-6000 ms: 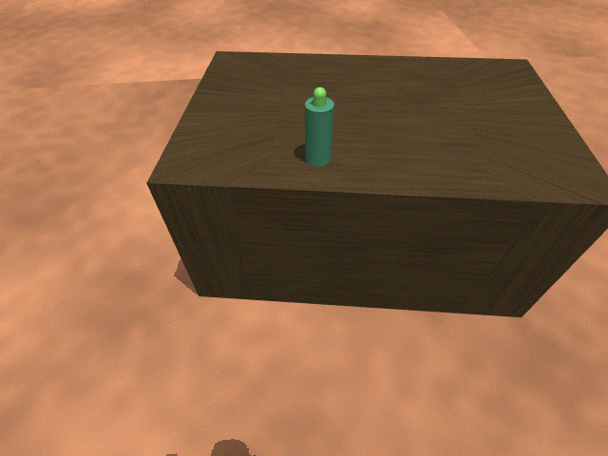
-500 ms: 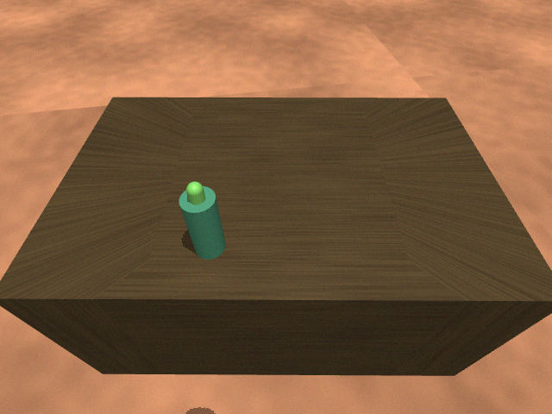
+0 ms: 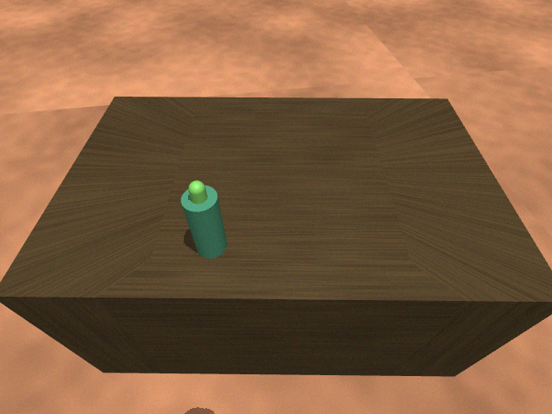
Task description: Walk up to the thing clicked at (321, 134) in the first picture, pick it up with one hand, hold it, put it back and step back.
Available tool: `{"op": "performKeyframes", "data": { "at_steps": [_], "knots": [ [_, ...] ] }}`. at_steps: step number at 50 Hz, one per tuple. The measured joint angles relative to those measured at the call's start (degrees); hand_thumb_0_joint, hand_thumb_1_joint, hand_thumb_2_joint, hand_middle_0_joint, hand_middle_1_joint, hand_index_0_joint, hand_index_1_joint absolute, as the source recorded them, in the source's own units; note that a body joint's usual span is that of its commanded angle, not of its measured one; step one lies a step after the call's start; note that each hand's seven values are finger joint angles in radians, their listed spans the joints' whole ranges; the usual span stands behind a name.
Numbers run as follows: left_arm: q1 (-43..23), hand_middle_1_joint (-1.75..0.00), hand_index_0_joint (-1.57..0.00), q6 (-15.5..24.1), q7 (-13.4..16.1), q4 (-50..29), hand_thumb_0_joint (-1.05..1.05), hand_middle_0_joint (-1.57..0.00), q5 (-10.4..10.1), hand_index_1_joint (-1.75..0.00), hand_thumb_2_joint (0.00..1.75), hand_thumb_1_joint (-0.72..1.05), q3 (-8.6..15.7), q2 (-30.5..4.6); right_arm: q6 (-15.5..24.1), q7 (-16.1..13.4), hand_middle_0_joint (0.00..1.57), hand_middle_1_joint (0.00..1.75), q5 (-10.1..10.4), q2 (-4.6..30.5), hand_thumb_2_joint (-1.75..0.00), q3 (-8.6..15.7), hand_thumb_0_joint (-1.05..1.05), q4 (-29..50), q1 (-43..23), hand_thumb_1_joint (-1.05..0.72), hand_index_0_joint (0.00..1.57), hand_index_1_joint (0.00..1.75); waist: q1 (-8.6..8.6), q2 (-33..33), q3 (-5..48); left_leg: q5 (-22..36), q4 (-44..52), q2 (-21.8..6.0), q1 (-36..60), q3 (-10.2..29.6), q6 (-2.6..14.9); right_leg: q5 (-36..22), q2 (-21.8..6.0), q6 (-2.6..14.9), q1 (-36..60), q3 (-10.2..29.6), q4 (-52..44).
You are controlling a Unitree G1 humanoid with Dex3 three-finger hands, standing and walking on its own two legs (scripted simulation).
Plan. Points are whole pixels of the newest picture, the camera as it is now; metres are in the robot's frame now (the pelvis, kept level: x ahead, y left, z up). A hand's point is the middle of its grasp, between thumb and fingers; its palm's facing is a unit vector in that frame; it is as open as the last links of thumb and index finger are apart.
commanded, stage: stand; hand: left
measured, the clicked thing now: (204, 217) +0.49 +0.19 -0.08
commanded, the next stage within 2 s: go down in 0.10 s
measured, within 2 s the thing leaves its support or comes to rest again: neither
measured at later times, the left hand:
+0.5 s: hand (136, 409) +0.15 +0.25 -0.15, palm faces +0.05 -0.94 -0.33, open 12.4 cm
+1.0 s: hand (128, 398) +0.16 +0.26 -0.14, palm faces +0.08 -0.94 -0.32, open 17.4 cm
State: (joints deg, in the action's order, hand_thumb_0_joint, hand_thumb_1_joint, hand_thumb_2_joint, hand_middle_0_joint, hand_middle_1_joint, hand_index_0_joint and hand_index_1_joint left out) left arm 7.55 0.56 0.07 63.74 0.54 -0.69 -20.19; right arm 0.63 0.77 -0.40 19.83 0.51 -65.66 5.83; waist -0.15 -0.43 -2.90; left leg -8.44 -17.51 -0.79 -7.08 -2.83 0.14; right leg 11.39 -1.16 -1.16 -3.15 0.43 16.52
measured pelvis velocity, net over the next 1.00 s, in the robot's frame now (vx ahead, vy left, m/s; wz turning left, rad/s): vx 0.02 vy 0.00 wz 0.03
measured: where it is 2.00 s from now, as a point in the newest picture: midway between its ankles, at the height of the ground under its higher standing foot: outside the picture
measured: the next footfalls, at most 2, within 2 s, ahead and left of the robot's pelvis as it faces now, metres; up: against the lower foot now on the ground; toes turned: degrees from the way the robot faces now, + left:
none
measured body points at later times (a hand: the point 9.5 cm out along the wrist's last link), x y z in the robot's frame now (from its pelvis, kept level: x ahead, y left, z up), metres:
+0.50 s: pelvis -0.02 +0.00 -0.02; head +0.03 -0.01 +0.43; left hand +0.15 +0.30 -0.12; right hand +0.16 -0.28 -0.12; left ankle +0.01 +0.12 -0.75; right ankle -0.02 -0.13 -0.75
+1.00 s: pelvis +0.02 +0.00 -0.03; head +0.06 +0.00 +0.42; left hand +0.16 +0.31 -0.12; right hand +0.18 -0.28 -0.12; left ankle +0.01 +0.12 -0.75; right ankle -0.02 -0.13 -0.75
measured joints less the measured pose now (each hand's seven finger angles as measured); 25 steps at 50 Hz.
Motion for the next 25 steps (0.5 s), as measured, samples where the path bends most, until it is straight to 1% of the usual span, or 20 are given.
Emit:
{"op": "performKeyframes", "data": {
  "at_steps": [11,12,13,14,16,18,19,21,23,25],
  "knots": [
    [0.2,-0.3,-0.2,0.0,0.0,-0.1,0.0,-0.21,0.0,-0.29,0.89,0.9,0.0,0.0,0.0,0.0,0.2,0.3,0.1,0.0,-0.9,0.0,0.01,0.0,0.0,-0.9,0.2,0.3,0.05,0.1,0.0,-0.3,-0.3,0.0,0.2,0.0,0.03,0.2,0.0,-0.03,0.2,0.0,0.2],
    [0.6,-0.29,-0.19,-0.3,0.3,-1.6,0.0,-0.2,-1.0,-0.29,0.88,0.89,0.1,0.2,0.2,-0.4,0.19,0.29,1.4,0.0,-0.89,-0.2,0.01,1.4,0.2,-0.9,0.19,0.29,-0.16,0.2,0.3,-0.6,-1.3,0.0,-1.1,0.1,0.06,0.5,0.0,0.0,-0.9,-0.1,1.1],
    [0.6,-0.27,-0.18,0.2,0.8,-3.9,0.0,-0.19,-2.4,-0.27,0.87,0.88,0.2,0.5,1.0,-1.0,0.18,0.28,2.8,-0.3,-0.88,-0.2,0.01,4.0,0.5,-0.88,0.18,0.28,-0.24,0.3,-0.2,-1.0,-2.6,0.0,-2.1,0.2,0.1,1.0,0.0,0.02,-2.0,-0.2,2.5],
    [0.0,-0.26,-0.16,0.9,1.2,-5.6,0.0,-0.17,-3.0,-0.25,0.85,0.86,0.5,1.0,2.4,-1.4,0.17,0.26,3.5,-0.6,-0.86,0.1,0.01,6.1,0.3,-0.86,0.17,0.26,-0.36,0.4,-0.9,-1.4,-3.7,0.0,-3.2,0.4,0.13,1.5,0.0,0.05,-3.0,-0.3,3.7],
    [-2.8,-0.21,-0.13,0.5,1.3,-6.8,0.0,-0.15,-3.3,-0.22,0.79,0.8,1.4,1.7,4.3,-1.9,0.14,0.22,4.3,-1.0,-0.8,1.4,0.01,8.1,-1.6,-0.8,0.14,0.22,-0.59,1.0,-1.6,-2.1,-6.5,-0.1,-6.3,0.7,0.15,2.3,0.0,0.08,-6.0,-0.5,6.4],
    [-5.9,-0.17,-0.1,-1.3,1.1,-7.5,0.0,-0.12,-3.0,-0.18,0.7,0.71,2.1,2.0,4.8,-2.6,0.12,0.18,4.7,-1.3,-0.71,2.5,0.01,10.1,-3.6,-0.71,0.12,0.18,-0.59,1.5,-1.7,-2.7,-9.1,-0.3,-9.6,0.7,0.19,2.9,0.2,0.06,-9.3,-0.5,9.0],
    [-7.2,-0.15,-0.09,-2.1,0.9,-8.0,0.0,-0.11,-2.7,-0.17,0.65,0.66,2.5,2.0,5.0,-2.8,0.11,0.16,4.7,-1.5,-0.66,2.9,0.01,11.5,-4.2,-0.66,0.11,0.16,-0.58,1.7,-1.4,-3.0,-10.2,-0.4,-11.2,0.8,0.21,3.3,0.2,0.07,-10.8,-0.6,10.2],
    [-9.0,-0.12,-0.08,-3.6,0.1,-8.8,0.0,-0.1,-1.4,-0.14,0.55,0.55,4.1,2.0,5.7,-2.6,0.09,0.13,4.1,-2.0,-0.56,4.4,0.01,14.2,-4.3,-0.55,0.09,0.13,-0.56,2.0,0.1,-3.7,-12.5,-0.4,-14.4,1.1,0.23,4.1,0.3,0.15,-14.0,-0.8,12.5],
    [-9.2,-0.1,-0.07,-6.0,-0.6,-10.5,0.0,-0.09,-0.6,-0.12,0.46,0.44,5.2,1.7,5.4,-2.1,0.08,0.11,3.6,-2.4,-0.47,5.2,0.01,17.3,-3.1,-0.43,0.08,0.11,-0.56,2.0,1.4,-4.3,-14.0,-0.4,-16.2,1.3,0.21,4.9,0.2,0.2,-15.8,-1.0,14.2],
    [-8.0,-0.09,-0.07,-8.8,-1.3,-13.6,0.0,-0.08,-0.3,-0.1,0.37,0.32,5.8,1.4,4.9,-1.8,0.07,0.09,3.6,-2.7,-0.39,5.3,0.01,20.4,-1.3,-0.32,0.07,0.09,-0.61,1.9,2.6,-4.7,-14.3,-0.3,-16.6,1.4,0.17,5.4,0.1,0.21,-16.2,-1.1,14.7]
  ]
}}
